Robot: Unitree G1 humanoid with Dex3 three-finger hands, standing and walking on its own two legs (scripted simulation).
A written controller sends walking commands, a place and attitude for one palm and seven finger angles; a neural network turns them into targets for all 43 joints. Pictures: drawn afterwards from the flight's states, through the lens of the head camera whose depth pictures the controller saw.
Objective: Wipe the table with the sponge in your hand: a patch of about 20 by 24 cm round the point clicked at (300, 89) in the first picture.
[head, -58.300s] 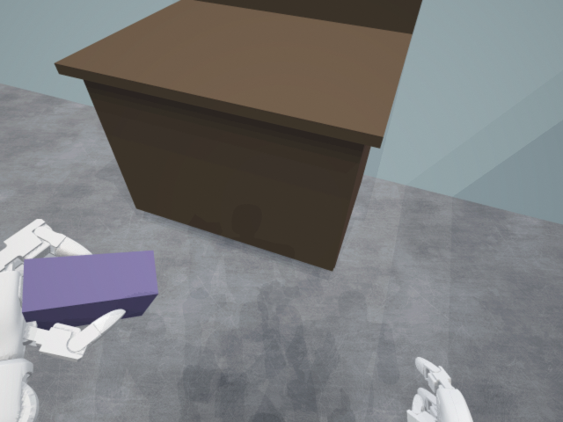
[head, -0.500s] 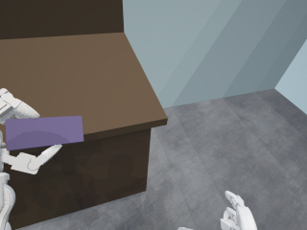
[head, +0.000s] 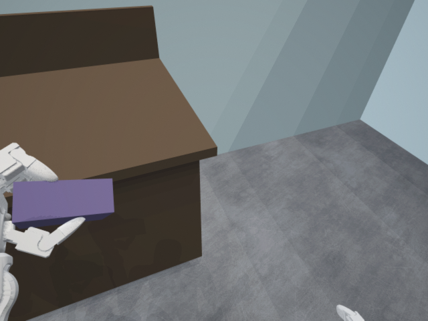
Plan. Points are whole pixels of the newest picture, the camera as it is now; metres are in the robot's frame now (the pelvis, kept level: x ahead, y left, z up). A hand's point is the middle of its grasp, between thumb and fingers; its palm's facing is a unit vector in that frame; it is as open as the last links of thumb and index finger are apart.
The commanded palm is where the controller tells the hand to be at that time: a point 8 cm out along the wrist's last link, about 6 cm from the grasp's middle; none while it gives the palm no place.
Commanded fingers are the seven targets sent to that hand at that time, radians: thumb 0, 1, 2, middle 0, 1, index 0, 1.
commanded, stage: stop stepping back and stand still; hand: left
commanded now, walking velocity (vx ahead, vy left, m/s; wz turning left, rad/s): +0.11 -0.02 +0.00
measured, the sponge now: (79, 202) +0.24 +0.22 +0.18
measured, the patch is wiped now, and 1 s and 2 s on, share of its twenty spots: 1.00 1.00 1.00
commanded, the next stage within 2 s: stand and wait in 0.40 s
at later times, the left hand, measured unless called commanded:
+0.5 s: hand (35, 220) +0.18 +0.23 +0.22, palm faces +0.46 -0.83 -0.32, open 9.3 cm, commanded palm +0.12 +0.27 +0.23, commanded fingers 0.00 0.10 1.30 -1.20 -1.60 -1.20 -1.60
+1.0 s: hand (1, 225) +0.17 +0.27 +0.21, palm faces +0.43 -0.84 -0.34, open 9.3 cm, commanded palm +0.12 +0.32 +0.23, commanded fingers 0.00 0.10 1.30 -1.20 -1.60 -1.20 -1.60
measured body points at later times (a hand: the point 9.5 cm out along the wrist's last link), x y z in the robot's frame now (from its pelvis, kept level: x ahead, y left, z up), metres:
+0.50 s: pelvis -0.04 -0.01 +0.01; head -0.07 -0.02 +0.46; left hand +0.15 +0.27 +0.23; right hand +0.10 -0.25 -0.09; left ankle +0.01 +0.14 -0.71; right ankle -0.06 -0.09 -0.73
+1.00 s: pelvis -0.04 +0.04 +0.01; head -0.04 +0.05 +0.46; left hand +0.14 +0.31 +0.23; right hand +0.14 -0.18 -0.07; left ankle +0.01 +0.15 -0.73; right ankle -0.06 -0.09 -0.73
